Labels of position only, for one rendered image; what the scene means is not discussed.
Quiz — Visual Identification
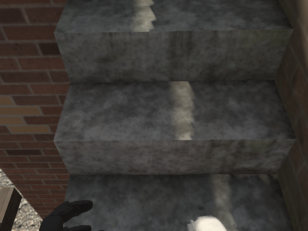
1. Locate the left robot hand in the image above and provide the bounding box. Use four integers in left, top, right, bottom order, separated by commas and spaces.
38, 200, 104, 231

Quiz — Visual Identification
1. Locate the robot right thigh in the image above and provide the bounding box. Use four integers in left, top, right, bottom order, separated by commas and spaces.
187, 215, 227, 231

